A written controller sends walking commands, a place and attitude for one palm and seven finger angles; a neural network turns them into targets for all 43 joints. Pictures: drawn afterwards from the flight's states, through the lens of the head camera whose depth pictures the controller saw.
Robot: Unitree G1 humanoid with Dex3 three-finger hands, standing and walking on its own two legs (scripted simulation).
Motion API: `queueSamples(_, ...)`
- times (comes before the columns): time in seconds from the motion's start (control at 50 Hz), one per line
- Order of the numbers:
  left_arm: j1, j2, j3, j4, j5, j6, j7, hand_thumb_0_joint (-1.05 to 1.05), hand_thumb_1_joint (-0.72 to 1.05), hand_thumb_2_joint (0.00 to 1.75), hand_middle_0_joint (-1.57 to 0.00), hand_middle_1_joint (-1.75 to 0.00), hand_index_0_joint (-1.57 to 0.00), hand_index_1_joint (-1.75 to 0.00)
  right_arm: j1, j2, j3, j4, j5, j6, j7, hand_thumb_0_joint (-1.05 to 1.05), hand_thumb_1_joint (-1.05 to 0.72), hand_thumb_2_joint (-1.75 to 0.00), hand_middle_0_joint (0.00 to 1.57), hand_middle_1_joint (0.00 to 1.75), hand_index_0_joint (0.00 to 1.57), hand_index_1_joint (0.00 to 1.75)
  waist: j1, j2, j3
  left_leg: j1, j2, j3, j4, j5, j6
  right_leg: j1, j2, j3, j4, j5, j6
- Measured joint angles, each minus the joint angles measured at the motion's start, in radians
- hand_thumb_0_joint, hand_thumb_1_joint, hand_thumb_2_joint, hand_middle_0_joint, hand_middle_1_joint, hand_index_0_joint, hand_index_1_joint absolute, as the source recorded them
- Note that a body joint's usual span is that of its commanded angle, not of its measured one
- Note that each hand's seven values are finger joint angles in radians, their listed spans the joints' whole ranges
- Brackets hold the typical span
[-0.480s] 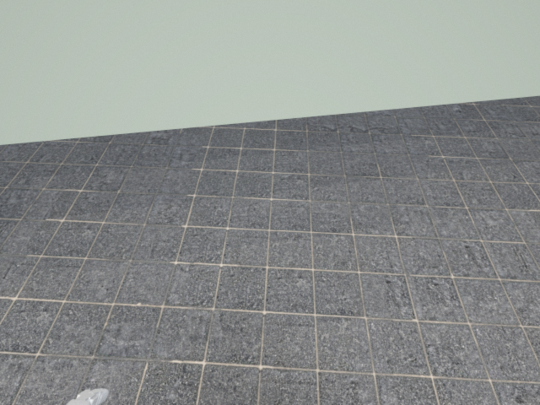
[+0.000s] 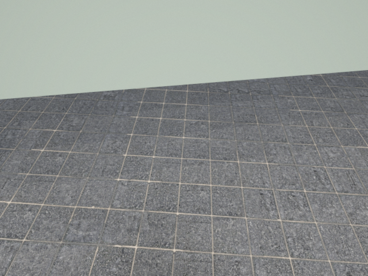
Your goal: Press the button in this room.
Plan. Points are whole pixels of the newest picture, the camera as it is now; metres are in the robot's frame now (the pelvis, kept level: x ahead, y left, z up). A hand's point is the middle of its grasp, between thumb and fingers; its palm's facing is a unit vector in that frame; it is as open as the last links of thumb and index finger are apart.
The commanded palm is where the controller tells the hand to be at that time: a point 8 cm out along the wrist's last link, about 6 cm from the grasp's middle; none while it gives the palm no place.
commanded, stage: stand and wait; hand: left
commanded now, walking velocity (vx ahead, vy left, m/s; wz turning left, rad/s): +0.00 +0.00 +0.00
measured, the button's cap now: out of the picture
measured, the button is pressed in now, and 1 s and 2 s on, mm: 0 0 0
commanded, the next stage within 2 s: turn or walk to find it in 0.42 s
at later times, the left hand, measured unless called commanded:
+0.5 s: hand out of the picture +0.06 +0.24 -0.15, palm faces -0.02 -0.94 -0.34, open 7.4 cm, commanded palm none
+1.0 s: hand out of the picture +0.00 +0.20 -0.17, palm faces +0.18 -0.95 -0.25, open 7.4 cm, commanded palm none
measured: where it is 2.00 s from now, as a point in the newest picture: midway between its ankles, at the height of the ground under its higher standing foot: outside the picture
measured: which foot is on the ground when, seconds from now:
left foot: down 0.00-1.00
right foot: down 0.00-0.80, up 0.82-1.00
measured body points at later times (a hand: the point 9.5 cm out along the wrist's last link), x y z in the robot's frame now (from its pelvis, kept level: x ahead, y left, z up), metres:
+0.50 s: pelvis -0.02 -0.01 +0.00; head -0.02 -0.01 +0.45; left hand +0.06 +0.29 -0.13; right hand +0.05 -0.30 -0.13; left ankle -0.01 +0.12 -0.74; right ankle -0.01 -0.12 -0.74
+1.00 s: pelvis -0.05 -0.01 -0.01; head -0.01 +0.00 +0.44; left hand -0.01 +0.25 -0.15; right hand +0.02 -0.24 -0.16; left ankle -0.01 +0.12 -0.74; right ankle -0.06 -0.13 -0.71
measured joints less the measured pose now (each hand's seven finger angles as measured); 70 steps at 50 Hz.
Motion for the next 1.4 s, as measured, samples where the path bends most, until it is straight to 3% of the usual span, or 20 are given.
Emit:
queueSamples(0.56, -0.017, -0.003, 0.005, 0.018, 0.001, 0.006, 0.001, 0.01, 0.91, 0.9, -0.2, -0.3, -0.2, -0.3, 0.033, -0.002, 0.002, 0.033, 0.0, 0.006, 0.006, 0.01, -0.91, -0.89, 0.2, 0.3, 0.2, 0.29, -0.013, 0.01, -0.002, -0.035, 0.003, -0.017, -0.008, 0.044, -0.009, -0.028, 0.002, -0.017, -0.009, 0.037, -0.006)
queueSamples(0.74, 0.023, -0.072, 0.009, -0.055, 0.005, 0.034, 0.019, 0.01, 0.91, 0.9, -0.2, -0.3, -0.2, -0.3, 0.085, 0.066, -0.009, -0.03, -0.001, 0.046, 0.01, 0.01, -0.91, -0.89, 0.2, 0.3, 0.2, 0.29, -0.014, 0.013, 0.01, -0.161, -0.02, -0.064, 0.163, -0.019, -0.001, -0.112, -0.02, -0.071, 0.121, -0.028, -0.001)
queueSamples(0.82, 0.045, -0.087, 0.015, -0.073, 0.006, 0.053, 0.021, 0.01, 0.91, 0.9, -0.2, -0.3, -0.2, -0.3, 0.109, 0.113, -0.014, -0.059, -0.006, 0.047, 0.016, 0.01, -0.91, -0.89, 0.2, 0.3, 0.2, 0.29, -0.016, -0.019, 0.019, -0.194, -0.048, -0.065, 0.21, -0.039, 0.014, -0.161, -0.047, -0.069, 0.225, -0.095, 0.015)
queueSamples(0.88, 0.039, -0.093, 0.023, -0.079, 0.004, 0.06, 0.025, 0.01, 0.91, 0.9, -0.2, -0.3, -0.2, -0.3, 0.126, 0.147, -0.013, -0.078, -0.007, 0.038, 0.01, 0.01, -0.91, -0.89, 0.2, 0.3, 0.2, 0.29, -0.024, -0.022, 0.033, -0.2, -0.058, -0.088, 0.181, -0.009, 0.02, -0.227, -0.018, -0.031, 0.422, -0.224, 0.019)
queueSamples(0.94, 0.032, -0.103, 0.032, -0.093, -0.001, 0.052, 0.025, 0.01, 0.91, 0.9, -0.2, -0.3, -0.2, -0.3, 0.139, 0.161, -0.014, -0.085, -0.008, 0.04, 0.004, 0.01, -0.91, -0.89, 0.2, 0.3, 0.2, 0.29, -0.027, -0.006, 0.037, -0.199, -0.06, -0.123, 0.129, 0.034, 0.015, -0.246, 0.005, -0.019, 0.493, -0.246, 0.026)
queueSamples(1.02, 0.027, -0.121, 0.036, -0.119, -0.008, 0.043, 0.026, 0.01, 0.91, 0.9, -0.2, -0.3, -0.2, -0.3, 0.146, 0.153, -0.029, -0.092, -0.01, 0.049, 0.0, 0.01, -0.91, -0.89, 0.2, 0.3, 0.2, 0.3, -0.033, 0.027, 0.031, -0.209, -0.063, -0.171, 0.087, 0.076, -0.002, -0.195, 0.022, -0.01, 0.369, -0.231, 0.03)
queueSamples(1.08, 0.04, -0.124, 0.037, -0.142, -0.007, 0.027, 0.026, 0.01, 0.91, 0.9, -0.2, -0.3, -0.2, -0.3, 0.153, 0.136, -0.044, -0.103, -0.005, 0.059, 0.003, 0.01, -0.91, -0.89, 0.2, 0.3, 0.2, 0.3, -0.028, 0.035, 0.016, -0.243, -0.082, -0.196, 0.117, 0.076, -0.023, -0.1, 0.018, -0.008, 0.133, -0.11, 0.021)
queueSamples(1.16, 0.067, -0.14, 0.035, -0.141, 0.007, 0.019, 0.032, 0.01, 0.91, 0.9, -0.2, -0.3, -0.2, -0.3, 0.139, 0.102, -0.075, -0.099, -0.006, 0.081, 0.008, 0.01, -0.91, -0.89, 0.2, 0.3, 0.2, 0.29, -0.024, 0.05, 0.015, -0.352, -0.076, -0.116, 0.458, -0.153, -0.02, -0.082, 0.005, -0.047, 0.136, -0.083, -0.035)
queueSamples(1.24, 0.101, -0.143, 0.032, -0.128, 0.012, 0.015, 0.033, 0.01, 0.91, 0.9, -0.2, -0.3, -0.2, -0.3, 0.125, 0.079, -0.086, -0.096, -0.006, 0.082, 0.015, 0.01, -0.91, -0.89, 0.2, 0.3, 0.2, 0.29, -0.027, 0.034, 0.014, -0.389, -0.032, -0.037, 0.689, -0.128, -0.039, -0.04, -0.023, -0.08, 0.092, -0.071, -0.038)
queueSamples(1.3, 0.118, -0.142, 0.03, -0.122, 0.015, 0.009, 0.032, 0.01, 0.91, 0.9, -0.2, -0.3, -0.2, -0.3, 0.112, 0.073, -0.084, -0.092, -0.004, 0.085, 0.015, 0.01, -0.91, -0.89, 0.2, 0.3, 0.2, 0.29, -0.022, 0.015, 0.017, -0.356, -0.003, -0.008, 0.671, -0.142, -0.051, -0.027, -0.044, -0.108, 0.082, -0.068, -0.035)
queueSamples(1.4, 0.14, -0.134, 0.031, -0.115, 0.022, 0.006, 0.027, 0.01, 0.91, 0.9, -0.2, -0.3, -0.2, -0.3, 0.067, 0.079, -0.07, -0.087, 0.002, 0.088, 0.016, 0.01, -0.91, -0.9, 0.2, 0.3, 0.19, 0.29, 0.004, -0.012, 0.033, -0.255, 0.022, 0.028, 0.477, -0.189, -0.049, -0.038, -0.075, -0.152, 0.105, -0.081, -0.019)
